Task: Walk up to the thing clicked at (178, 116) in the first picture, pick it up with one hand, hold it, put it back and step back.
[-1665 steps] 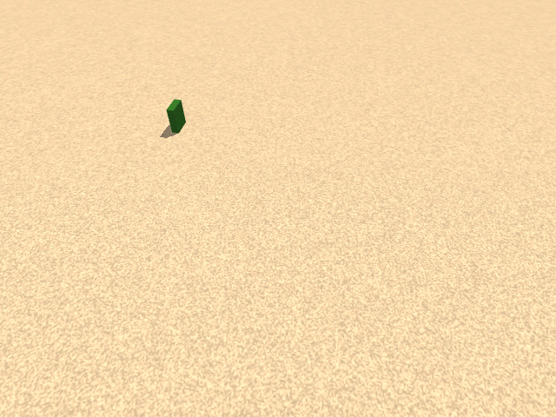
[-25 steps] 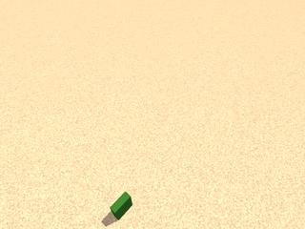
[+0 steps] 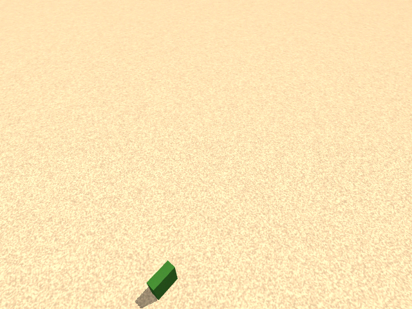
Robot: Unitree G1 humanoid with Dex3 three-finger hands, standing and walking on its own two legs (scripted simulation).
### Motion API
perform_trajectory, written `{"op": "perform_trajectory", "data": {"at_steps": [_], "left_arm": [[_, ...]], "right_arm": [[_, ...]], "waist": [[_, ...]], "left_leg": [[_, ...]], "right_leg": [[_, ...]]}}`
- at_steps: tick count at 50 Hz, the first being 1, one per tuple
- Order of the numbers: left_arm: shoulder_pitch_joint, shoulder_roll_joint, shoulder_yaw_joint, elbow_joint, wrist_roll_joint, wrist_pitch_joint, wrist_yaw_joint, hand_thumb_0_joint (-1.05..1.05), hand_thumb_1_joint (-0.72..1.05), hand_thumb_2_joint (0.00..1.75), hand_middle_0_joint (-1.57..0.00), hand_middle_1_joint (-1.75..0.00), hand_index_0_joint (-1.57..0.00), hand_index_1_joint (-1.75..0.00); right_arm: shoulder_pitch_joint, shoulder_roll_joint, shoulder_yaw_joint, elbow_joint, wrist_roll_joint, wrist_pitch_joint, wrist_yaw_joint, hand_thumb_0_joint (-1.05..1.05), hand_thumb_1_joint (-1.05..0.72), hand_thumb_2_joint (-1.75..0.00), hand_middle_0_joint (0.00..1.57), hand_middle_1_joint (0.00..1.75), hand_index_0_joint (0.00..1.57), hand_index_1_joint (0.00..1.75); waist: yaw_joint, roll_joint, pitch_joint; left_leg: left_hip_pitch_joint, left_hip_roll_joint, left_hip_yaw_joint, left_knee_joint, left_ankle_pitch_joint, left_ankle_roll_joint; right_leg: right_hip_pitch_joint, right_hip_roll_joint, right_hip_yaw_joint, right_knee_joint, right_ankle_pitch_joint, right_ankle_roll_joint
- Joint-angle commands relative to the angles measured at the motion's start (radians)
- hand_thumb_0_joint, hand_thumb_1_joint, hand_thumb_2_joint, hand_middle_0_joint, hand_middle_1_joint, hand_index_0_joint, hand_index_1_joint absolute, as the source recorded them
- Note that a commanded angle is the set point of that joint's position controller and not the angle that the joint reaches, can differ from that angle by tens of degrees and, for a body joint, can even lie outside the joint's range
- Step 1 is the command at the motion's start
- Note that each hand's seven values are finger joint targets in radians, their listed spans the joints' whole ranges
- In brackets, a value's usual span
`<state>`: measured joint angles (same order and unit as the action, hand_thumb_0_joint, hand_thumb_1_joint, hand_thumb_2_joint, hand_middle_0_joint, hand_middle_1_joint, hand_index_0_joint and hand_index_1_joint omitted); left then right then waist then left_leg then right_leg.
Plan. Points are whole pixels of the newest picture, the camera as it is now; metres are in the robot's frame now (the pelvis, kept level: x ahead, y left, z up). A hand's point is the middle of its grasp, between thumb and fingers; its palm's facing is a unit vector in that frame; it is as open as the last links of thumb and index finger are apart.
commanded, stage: stand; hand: left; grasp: from the side
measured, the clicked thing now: (163, 280) +0.39 +0.19 -0.71
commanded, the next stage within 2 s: step back in 0.12 s
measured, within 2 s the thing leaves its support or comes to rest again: neither
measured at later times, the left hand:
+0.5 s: hand out of the picture +0.03 +0.26 -0.17, palm faces -0.03 -0.90 -0.42, open 7.3 cm
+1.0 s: hand out of the picture -0.05 +0.28 -0.18, palm faces -0.04 -0.92 -0.39, open 7.3 cm
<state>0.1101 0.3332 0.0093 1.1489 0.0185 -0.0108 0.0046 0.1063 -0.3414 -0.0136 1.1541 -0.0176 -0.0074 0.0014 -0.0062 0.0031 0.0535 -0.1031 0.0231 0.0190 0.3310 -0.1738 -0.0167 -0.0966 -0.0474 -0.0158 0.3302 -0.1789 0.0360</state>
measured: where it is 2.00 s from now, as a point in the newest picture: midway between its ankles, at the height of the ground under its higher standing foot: outside the picture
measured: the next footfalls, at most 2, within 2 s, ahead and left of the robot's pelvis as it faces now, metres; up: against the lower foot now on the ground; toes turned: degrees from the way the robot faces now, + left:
left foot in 0.68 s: -0.10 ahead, +0.11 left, +0.00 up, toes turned +1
right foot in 1.04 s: -0.13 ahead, -0.11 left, +0.00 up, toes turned +1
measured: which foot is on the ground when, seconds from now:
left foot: down 0.00-0.42, up 0.44-0.66, down 0.68-1.00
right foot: down 0.00-0.70, up 0.72-1.00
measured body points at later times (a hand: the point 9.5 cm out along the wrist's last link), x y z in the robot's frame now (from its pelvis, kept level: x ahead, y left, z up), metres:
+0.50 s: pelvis -0.07 -0.02 -0.03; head -0.01 -0.03 +0.41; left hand +0.04 +0.30 -0.14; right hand +0.05 -0.34 -0.16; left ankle -0.04 +0.12 -0.70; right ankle +0.00 -0.14 -0.75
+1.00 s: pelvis -0.16 +0.02 -0.02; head -0.09 +0.02 +0.42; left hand -0.05 +0.33 -0.15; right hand -0.07 -0.30 -0.14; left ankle -0.14 +0.11 -0.75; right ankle -0.17 -0.11 -0.72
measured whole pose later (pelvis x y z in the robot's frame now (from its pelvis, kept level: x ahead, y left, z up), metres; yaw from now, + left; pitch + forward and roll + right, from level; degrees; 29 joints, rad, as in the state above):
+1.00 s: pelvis -0.16 +0.02 -0.02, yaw -1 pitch -2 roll -1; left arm 0.14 0.38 0.07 0.86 0.02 0.04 0.02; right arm 0.14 -0.37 -0.05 0.86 -0.02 0.04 -0.02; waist -0.01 -0.01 0.19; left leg -0.29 -0.01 0.03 0.66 -0.33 0.05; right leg -0.35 0.06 0.08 0.88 -0.47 0.00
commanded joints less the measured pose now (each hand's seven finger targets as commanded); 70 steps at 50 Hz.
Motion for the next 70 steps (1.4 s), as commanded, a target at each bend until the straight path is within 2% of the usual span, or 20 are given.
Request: {"op": "perform_trajectory", "data": {"at_steps": [1,9,18,22,25,30,33,35,36,40,47,52,53,54,55,59,64,67,69,70], "left_arm": [[-0.040,0.212,0.039,-0.063,-0.003,-0.016,0.009,0.00,0.90,0.90,-0.20,-0.30,-0.20,-0.30],[-0.024,0.264,0.086,-0.133,-0.031,0.003,0.016,0.00,0.90,0.90,-0.20,-0.30,-0.20,-0.30],[0.064,0.250,0.092,-0.199,-0.004,0.035,0.002,0.00,0.90,0.90,-0.20,-0.30,-0.20,-0.30],[-0.012,0.420,0.138,-0.277,0.029,0.016,0.007,0.00,0.90,0.90,-0.20,-0.30,-0.20,-0.30],[-0.140,0.326,0.120,-0.326,0.028,0.017,0.023,0.00,0.90,0.90,-0.20,-0.30,-0.20,-0.30],[-0.032,0.303,0.123,-0.347,0.032,0.028,0.034,0.00,0.90,0.90,-0.20,-0.30,-0.20,-0.30],[-0.025,0.319,0.124,-0.357,0.002,0.046,0.026,0.00,0.90,0.90,-0.20,-0.30,-0.20,-0.30],[0.033,0.216,0.095,-0.375,-0.011,0.055,0.020,0.00,0.90,0.90,-0.20,-0.30,-0.20,-0.30],[-0.086,0.251,0.114,-0.392,-0.005,0.051,0.039,0.00,0.90,0.90,-0.20,-0.30,-0.20,-0.30],[0.009,0.226,0.109,-0.351,-0.021,0.051,0.043,0.00,0.90,0.90,-0.20,-0.30,-0.20,-0.30],[-0.006,0.212,0.108,-0.390,-0.003,0.025,0.029,0.00,0.90,0.90,-0.20,-0.30,-0.20,-0.30],[0.115,0.230,0.121,-0.340,0.017,0.002,0.027,0.00,0.90,0.90,-0.20,-0.30,-0.20,-0.30],[0.106,0.308,0.141,-0.354,0.026,-0.003,0.027,0.00,0.90,0.90,-0.20,-0.30,-0.20,-0.30],[0.056,0.379,0.149,-0.371,0.012,0.002,0.024,0.00,0.90,0.90,-0.20,-0.30,-0.20,-0.30],[0.044,0.369,0.150,-0.399,0.019,-0.004,0.024,0.00,0.90,0.90,-0.20,-0.30,-0.20,-0.30],[-0.026,0.279,0.132,-0.438,0.013,0.010,0.036,0.00,0.90,0.90,-0.20,-0.30,-0.20,-0.30],[0.037,0.269,0.126,-0.450,0.019,0.030,0.036,0.00,0.90,0.90,-0.20,-0.30,-0.20,-0.30],[0.032,0.275,0.118,-0.463,0.003,0.050,0.022,0.00,0.90,0.90,-0.20,-0.30,-0.20,-0.30],[0.006,0.224,0.105,-0.485,-0.005,0.047,0.022,0.00,0.90,0.90,-0.20,-0.30,-0.20,-0.30],[-0.073,0.258,0.126,-0.483,0.011,0.046,0.036,0.00,0.90,0.90,-0.20,-0.30,-0.20,-0.30]], "right_arm": [[-0.045,-0.207,-0.032,-0.059,0.002,-0.019,-0.014,0.00,-0.90,-0.90,0.20,0.30,0.20,0.30],[-0.026,-0.253,-0.067,-0.121,0.026,0.015,-0.003,0.00,-0.90,-0.90,0.20,0.30,0.20,0.30],[-0.101,-0.287,-0.102,-0.262,0.015,0.052,0.006,0.00,-0.90,-0.90,0.20,0.30,0.20,0.30],[-0.059,-0.208,-0.092,-0.300,0.005,0.075,0.003,0.00,-0.90,-0.90,0.20,0.30,0.20,0.30],[0.088,-0.248,-0.107,-0.253,0.035,0.073,0.003,0.00,-0.90,-0.90,0.20,0.30,0.20,0.30],[0.074,-0.242,-0.087,-0.280,0.005,0.060,-0.002,0.00,-0.90,-0.90,0.20,0.30,0.20,0.30],[0.167,-0.223,-0.089,-0.247,-0.014,0.043,-0.006,0.00,-0.90,-0.90,0.20,0.30,0.20,0.30],[0.119,-0.349,-0.123,-0.277,-0.048,0.032,-0.005,0.00,-0.90,-0.90,0.20,0.30,0.20,0.30],[0.082,-0.439,-0.136,-0.298,-0.034,0.032,0.001,0.00,-0.90,-0.90,0.20,0.30,0.20,0.30],[-0.009,-0.283,-0.099,-0.321,-0.024,0.021,-0.033,0.00,-0.90,-0.90,0.20,0.30,0.20,0.30],[0.093,-0.273,-0.106,-0.345,-0.007,0.027,-0.039,0.00,-0.90,-0.90,0.20,0.30,0.20,0.30],[0.022,-0.251,-0.089,-0.365,0.022,0.046,-0.026,0.00,-0.90,-0.90,0.20,0.30,0.20,0.30],[0.017,-0.227,-0.081,-0.386,0.028,0.044,-0.022,0.00,-0.90,-0.90,0.20,0.30,0.20,0.30],[-0.025,-0.211,-0.081,-0.385,0.028,0.053,-0.033,0.00,-0.90,-0.90,0.20,0.30,0.20,0.30],[-0.015,-0.247,-0.097,-0.372,0.016,0.061,-0.037,0.00,-0.90,-0.90,0.20,0.30,0.20,0.30],[0.078,-0.243,-0.086,-0.346,0.026,0.046,-0.033,0.00,-0.90,-0.90,0.20,0.30,0.20,0.30],[0.082,-0.218,-0.080,-0.358,0.007,0.034,-0.031,0.00,-0.90,-0.90,0.20,0.30,0.20,0.30],[0.141,-0.216,-0.097,-0.332,-0.011,0.019,-0.024,0.00,-0.90,-0.90,0.20,0.30,0.20,0.30],[0.073,-0.389,-0.133,-0.362,-0.020,0.017,-0.012,0.00,-0.90,-0.90,0.20,0.30,0.20,0.30],[0.062,-0.418,-0.143,-0.376,-0.020,0.015,-0.010,0.00,-0.90,-0.90,0.20,0.30,0.20,0.30]], "waist": [[0.003,0.007,-0.077],[-0.006,0.006,-0.094],[0.031,0.111,-0.111],[0.050,-0.257,-0.037],[-0.029,-0.134,-0.060],[0.041,-0.184,-0.117],[-0.005,-0.190,-0.141],[0.021,0.196,-0.107],[-0.049,0.279,-0.061],[0.035,0.145,-0.057],[-0.038,0.126,-0.096],[0.018,0.072,-0.131],[0.013,-0.121,-0.126],[0.047,-0.291,-0.085],[0.044,-0.227,-0.050],[0.006,-0.109,-0.057],[0.037,-0.199,-0.100],[0.001,-0.151,-0.130],[-0.011,0.223,-0.091],[-0.064,0.237,-0.048]], "left_leg": [[-0.004,0.109,-0.079,-0.058,0.116,0.027],[-0.048,0.114,-0.089,0.102,0.363,0.088],[-0.270,0.163,-0.163,0.172,0.036,0.197],[-0.324,-0.139,-0.132,0.839,-0.427,0.055],[-0.302,-0.115,-0.161,0.938,-0.288,0.033],[-0.324,-0.040,-0.089,0.503,-0.348,0.019],[-0.150,-0.056,-0.001,0.131,-0.138,0.045],[-0.009,0.252,-0.444,0.005,0.097,0.129],[-0.142,0.332,-0.536,0.000,0.265,0.240],[-0.014,0.174,-0.229,0.144,0.544,0.134],[0.135,0.224,-0.244,0.233,0.547,0.254],[-0.143,0.148,-0.184,0.343,0.213,0.130],[-0.323,0.034,-0.132,0.471,-0.013,0.075],[-0.329,-0.101,-0.073,0.691,-0.416,0.033],[-0.310,-0.090,-0.174,0.856,-0.487,0.017],[-0.317,-0.126,-0.171,0.890,-0.347,0.008],[-0.296,-0.053,-0.069,0.414,-0.334,0.004],[-0.110,-0.057,-0.010,0.084,-0.019,0.021],[-0.096,0.308,-0.489,-0.003,0.069,0.209],[-0.241,0.406,-0.599,-0.046,0.101,0.330]], "right_leg": [[0.011,-0.096,0.070,-0.048,0.130,-0.043],[-0.050,-0.065,0.047,0.134,0.301,-0.079],[-0.107,0.003,0.046,0.373,-0.081,-0.112],[-0.344,-0.371,0.538,-0.080,-0.042,-0.334],[-0.311,-0.228,0.279,0.008,-0.044,-0.261],[-0.055,-0.243,0.264,0.112,0.066,-0.242],[-0.084,-0.199,0.194,0.239,0.240,-0.190],[-0.407,0.026,0.040,0.490,-0.186,-0.071],[-0.431,0.132,0.124,0.637,-0.481,-0.041],[-0.494,0.156,0.220,0.858,-0.292,-0.068],[-0.408,0.091,0.114,0.543,-0.317,-0.023],[-0.027,0.041,0.111,0.098,0.125,-0.075],[0.040,-0.119,0.346,0.109,0.275,-0.154],[-0.123,-0.323,0.564,0.047,0.373,-0.346],[-0.210,-0.355,0.612,0.037,0.361,-0.382],[-0.172,-0.171,0.279,0.136,0.384,-0.265],[0.000,-0.152,0.252,0.203,0.363,-0.231],[-0.091,-0.092,0.218,0.318,0.243,-0.156],[-0.390,0.153,0.087,0.538,-0.298,-0.059],[-0.356,0.145,0.175,0.759,-0.475,-0.041]]}}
